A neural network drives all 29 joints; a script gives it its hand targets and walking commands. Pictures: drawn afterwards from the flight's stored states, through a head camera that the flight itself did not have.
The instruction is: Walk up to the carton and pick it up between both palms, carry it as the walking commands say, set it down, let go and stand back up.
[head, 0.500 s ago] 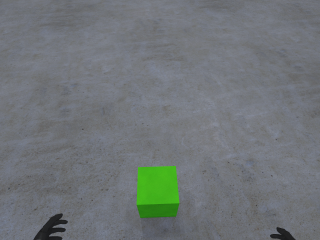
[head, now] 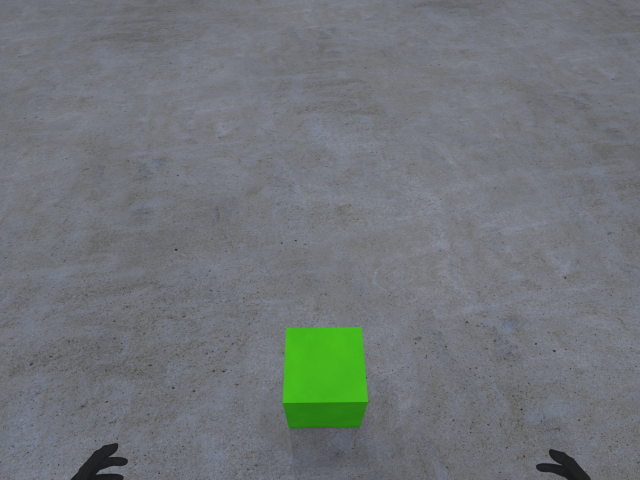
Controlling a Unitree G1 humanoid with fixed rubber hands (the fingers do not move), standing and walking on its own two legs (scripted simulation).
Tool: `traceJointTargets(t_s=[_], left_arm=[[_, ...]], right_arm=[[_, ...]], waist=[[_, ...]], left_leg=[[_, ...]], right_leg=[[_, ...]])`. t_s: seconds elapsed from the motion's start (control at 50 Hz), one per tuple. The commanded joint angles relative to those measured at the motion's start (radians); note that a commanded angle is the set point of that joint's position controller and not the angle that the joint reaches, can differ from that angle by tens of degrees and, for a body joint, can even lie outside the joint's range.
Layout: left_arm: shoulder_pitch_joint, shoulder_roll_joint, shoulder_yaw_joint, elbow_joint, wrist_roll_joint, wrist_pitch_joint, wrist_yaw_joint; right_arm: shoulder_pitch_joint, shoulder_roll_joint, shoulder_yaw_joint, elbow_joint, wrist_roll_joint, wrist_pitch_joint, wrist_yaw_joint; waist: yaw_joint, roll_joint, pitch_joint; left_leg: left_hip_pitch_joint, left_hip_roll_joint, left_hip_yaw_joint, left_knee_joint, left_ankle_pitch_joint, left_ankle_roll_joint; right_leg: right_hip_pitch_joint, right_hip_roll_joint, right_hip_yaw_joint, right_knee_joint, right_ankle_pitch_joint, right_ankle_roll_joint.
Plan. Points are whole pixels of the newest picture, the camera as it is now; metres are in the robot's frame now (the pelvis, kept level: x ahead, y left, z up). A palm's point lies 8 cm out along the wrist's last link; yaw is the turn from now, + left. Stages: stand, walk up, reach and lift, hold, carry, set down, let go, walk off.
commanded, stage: walk up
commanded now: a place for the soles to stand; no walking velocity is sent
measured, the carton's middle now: (324, 379) +0.45 +0.02 -0.65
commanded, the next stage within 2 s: reach and lift in 0.22 s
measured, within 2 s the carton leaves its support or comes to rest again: neither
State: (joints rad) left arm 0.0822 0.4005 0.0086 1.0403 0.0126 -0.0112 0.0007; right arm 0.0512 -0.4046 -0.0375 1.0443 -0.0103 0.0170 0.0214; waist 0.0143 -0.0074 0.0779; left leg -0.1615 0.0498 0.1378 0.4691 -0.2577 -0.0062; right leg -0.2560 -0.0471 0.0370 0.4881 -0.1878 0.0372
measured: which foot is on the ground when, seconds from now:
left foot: down 0.00-1.00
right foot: down 0.00-1.00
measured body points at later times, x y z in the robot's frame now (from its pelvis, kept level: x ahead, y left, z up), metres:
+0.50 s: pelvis -0.01 -0.01 -0.02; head +0.10 -0.02 +0.42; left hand +0.17 +0.29 -0.12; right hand +0.19 -0.29 -0.13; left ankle +0.00 +0.12 -0.74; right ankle +0.05 -0.14 -0.74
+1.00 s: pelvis -0.04 -0.03 -0.07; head +0.16 -0.01 +0.33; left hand +0.30 +0.27 -0.17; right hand +0.32 -0.25 -0.18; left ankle +0.00 +0.12 -0.74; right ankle +0.05 -0.14 -0.74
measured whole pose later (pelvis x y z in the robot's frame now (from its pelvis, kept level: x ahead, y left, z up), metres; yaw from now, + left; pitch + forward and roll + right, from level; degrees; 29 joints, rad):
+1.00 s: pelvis -0.04 -0.03 -0.07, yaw +5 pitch +22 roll +0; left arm -0.46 0.34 0.18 0.67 -0.01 0.21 -0.08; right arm -0.42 -0.24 -0.18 0.61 0.04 0.24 -0.05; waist -0.02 0.00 0.06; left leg -1.01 0.07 0.01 0.99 -0.37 -0.04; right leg -1.04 -0.05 -0.05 0.96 -0.31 0.00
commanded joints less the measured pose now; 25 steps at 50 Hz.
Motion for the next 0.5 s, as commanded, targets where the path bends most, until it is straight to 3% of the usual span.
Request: traceJointTargets(t_s=[0.0, 0.02, 0.06, 0.12, 0.16, 0.2, 0.22, 0.24, 0.26, 0.28, 0.32, 0.36, 0.38, 0.4, 0.42, 0.44, 0.48], left_arm=[[-0.043, 0.195, 0.041, -0.055, -0.003, -0.013, 0.005], [-0.045, 0.206, 0.044, -0.052, 0.0, -0.016, 0.006], [-0.024, 0.207, 0.045, -0.052, 0.0, -0.014, 0.006], [-0.038, 0.201, 0.042, -0.058, -0.004, -0.012, 0.006], [-0.048, 0.21, 0.041, -0.057, 0.0, -0.013, 0.007], [-0.044, 0.208, 0.039, -0.057, -0.002, -0.013, 0.008], [-0.251, 0.081, 0.127, -0.408, 0.002, 0.028, -0.047], [-0.227, 0.063, 0.133, -0.536, 0.0, 0.058, -0.058], [-0.225, 0.084, 0.143, -0.517, -0.009, 0.078, -0.063], [-0.171, 0.095, 0.137, -0.474, 0.011, 0.121, -0.058], [-0.039, 0.138, 0.172, -0.405, 0.082, 0.175, -0.061], [-0.045, 0.111, 0.187, -0.431, 0.09, 0.208, -0.063], [-0.045, 0.104, 0.184, -0.444, 0.087, 0.208, -0.065], [-0.057, 0.118, 0.208, -0.476, 0.088, 0.188, -0.076], [-0.12, 0.121, 0.199, -0.492, 0.065, 0.176, -0.079], [-0.153, 0.101, 0.196, -0.505, 0.062, 0.176, -0.082], [-0.261, 0.135, 0.204, -0.553, 0.035, 0.165, -0.085]], right_arm=[[-0.048, -0.201, -0.038, -0.055, -0.006, -0.013, -0.007], [-0.037, -0.205, -0.038, -0.059, -0.007, -0.013, -0.008], [-0.061, -0.194, -0.037, -0.07, -0.001, -0.011, -0.008], [-0.046, -0.198, -0.039, -0.069, -0.003, -0.011, -0.006], [-0.036, -0.191, -0.038, -0.065, -0.003, -0.007, -0.005], [-0.057, -0.201, -0.038, -0.076, -0.003, -0.009, -0.004], [-0.187, -0.063, -0.162, -0.427, -0.022, 0.008, 0.021], [-0.146, -0.054, -0.164, -0.53, -0.038, 0.041, 0.034], [-0.128, -0.091, -0.186, -0.515, -0.047, 0.066, 0.033], [-0.065, -0.111, -0.193, -0.479, -0.052, 0.102, 0.032], [0.01, -0.129, -0.182, -0.463, -0.055, 0.154, 0.04], [0.054, -0.11, -0.212, -0.482, -0.071, 0.186, 0.031], [0.073, -0.096, -0.209, -0.482, -0.066, 0.191, 0.024], [0.058, -0.068, -0.195, -0.526, -0.058, 0.176, 0.026], [0.004, -0.043, -0.19, -0.547, -0.058, 0.162, 0.021], [-0.04, -0.014, -0.166, -0.549, -0.044, 0.163, 0.019], [-0.132, -0.012, -0.176, -0.584, -0.027, 0.153, 0.007]], waist=[[-0.003, 0.009, -0.118], [-0.003, -0.017, -0.127], [0.002, -0.014, -0.112], [-0.007, 0.021, -0.086], [-0.008, -0.021, -0.072], [-0.008, 0.022, -0.073], [0.01, 0.062, 0.013], [-0.015, 0.094, 0.015], [-0.019, 0.096, -0.001], [-0.024, 0.087, 0.001], [-0.03, 0.072, 0.006], [-0.062, 0.017, -0.054], [-0.069, 0.028, -0.131], [-0.041, 0.032, -0.179], [-0.046, -0.03, -0.178], [-0.02, 0.016, -0.204], [-0.025, -0.001, -0.245]], left_leg=[[0.025, 0.11, -0.106, -0.133, -0.019, 0.064], [0.028, 0.112, -0.112, -0.116, 0.022, 0.061], [0.027, 0.11, -0.106, -0.102, -0.01, 0.057], [0.006, 0.093, -0.104, -0.095, -0.02, 0.051], [-0.003, 0.092, -0.11, -0.105, -0.04, 0.049], [-0.003, 0.107, -0.117, -0.129, -0.045, 0.055], [-0.371, -0.051, -0.093, -0.05, -0.094, -0.017], [-0.385, -0.038, -0.106, -0.063, -0.127, -0.012], [-0.398, -0.033, -0.105, -0.076, -0.168, -0.015], [-0.349, -0.019, -0.095, -0.084, -0.179, 0.001], [-0.355, -0.033, -0.084, -0.072, -0.168, 0.015], [-0.332, -0.036, -0.098, -0.03, -0.164, 0.02], [-0.303, -0.042, -0.101, 0.006, -0.095, 0.019], [-0.276, -0.057, -0.102, 0.036, -0.042, 0.02], [-0.284, -0.071, -0.102, 0.083, 0.014, 0.008], [-0.269, -0.074, -0.108, 0.11, 0.034, 0.004], [-0.277, -0.088, -0.1, 0.173, 0.012, 0.003]], right_leg=[[0.026, -0.057, 0.032, -0.052, 0.108, -0.066], [0.028, -0.058, 0.029, -0.039, 0.142, -0.069], [0.015, -0.066, 0.034, -0.051, 0.141, -0.071], [-0.011, -0.066, 0.046, -0.057, 0.111, -0.079], [-0.017, -0.066, 0.049, -0.073, 0.08, -0.072], [-0.012, -0.056, 0.038, -0.053, 0.089, -0.068], [-0.001, 0.116, -0.104, 0.087, -0.017, -0.024], [0.04, 0.127, -0.116, 0.099, -0.029, -0.021], [0.1, 0.133, -0.135, 0.101, -0.036, -0.005], [0.098, 0.113, -0.111, 0.086, -0.028, 0.005], [0.098, 0.127, -0.113, 0.109, 0.005, 0.024], [0.095, 0.133, -0.105, 0.114, -0.029, 0.024], [0.097, 0.136, -0.105, 0.13, 0.008, 0.021], [0.111, 0.126, -0.1, 0.126, 0.023, 0.018], [0.067, 0.107, -0.088, 0.125, 0.048, 0.021], [0.028, 0.107, -0.086, 0.151, 0.045, 0.015], [-0.012, 0.086, -0.063, 0.167, 0.033, 0.02]])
